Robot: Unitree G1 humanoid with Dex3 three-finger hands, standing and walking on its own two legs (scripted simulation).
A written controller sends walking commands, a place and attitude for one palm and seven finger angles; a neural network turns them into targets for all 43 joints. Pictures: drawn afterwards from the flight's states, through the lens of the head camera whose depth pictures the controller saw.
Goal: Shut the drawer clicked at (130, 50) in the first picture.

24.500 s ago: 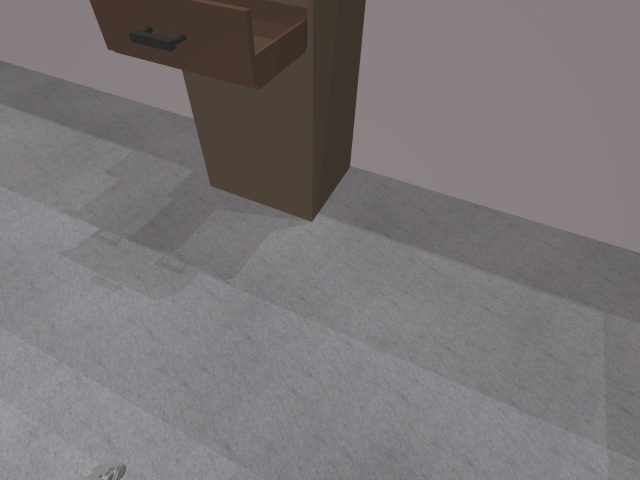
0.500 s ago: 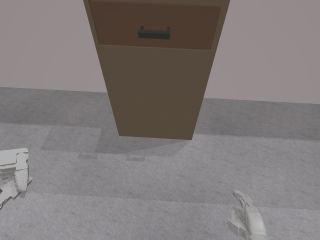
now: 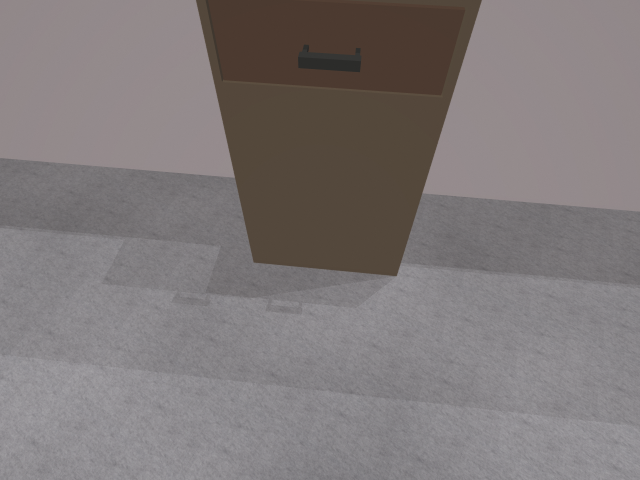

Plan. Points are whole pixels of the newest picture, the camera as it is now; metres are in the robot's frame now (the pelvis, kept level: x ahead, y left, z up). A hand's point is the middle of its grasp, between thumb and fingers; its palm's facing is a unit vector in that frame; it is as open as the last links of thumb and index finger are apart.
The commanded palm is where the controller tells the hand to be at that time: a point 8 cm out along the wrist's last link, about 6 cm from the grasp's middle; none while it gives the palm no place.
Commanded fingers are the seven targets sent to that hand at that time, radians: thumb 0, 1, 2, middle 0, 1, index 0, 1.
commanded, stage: let the arm hang, fingers relaxed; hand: left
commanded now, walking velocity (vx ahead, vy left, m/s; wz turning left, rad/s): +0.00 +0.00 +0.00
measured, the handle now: (330, 56) +0.88 +0.03 +0.08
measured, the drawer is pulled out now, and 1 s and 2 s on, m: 0.00 0.00 0.00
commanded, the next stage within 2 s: look to check the result in 0.60 s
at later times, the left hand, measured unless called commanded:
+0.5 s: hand out of the picture -0.01 +0.14 -0.18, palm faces +0.04 -0.99 -0.15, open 7.3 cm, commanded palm none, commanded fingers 0.00 0.90 0.90 -0.20 -0.30 -0.20 -0.30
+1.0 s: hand out of the picture -0.01 +0.13 -0.18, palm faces +0.05 -0.98 -0.17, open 7.4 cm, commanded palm none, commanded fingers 0.00 0.90 0.90 -0.20 -0.30 -0.20 -0.30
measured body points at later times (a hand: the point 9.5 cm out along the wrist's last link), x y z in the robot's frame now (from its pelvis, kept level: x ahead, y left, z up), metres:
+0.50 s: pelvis +0.00 -0.01 +0.00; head +0.01 -0.02 +0.45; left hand -0.01 +0.19 -0.16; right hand -0.03 -0.20 -0.17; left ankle +0.04 +0.11 -0.74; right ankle -0.01 -0.10 -0.74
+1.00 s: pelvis +0.01 -0.02 +0.00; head +0.02 -0.03 +0.45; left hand -0.01 +0.18 -0.16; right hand -0.02 -0.22 -0.17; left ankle +0.04 +0.11 -0.74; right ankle -0.01 -0.10 -0.74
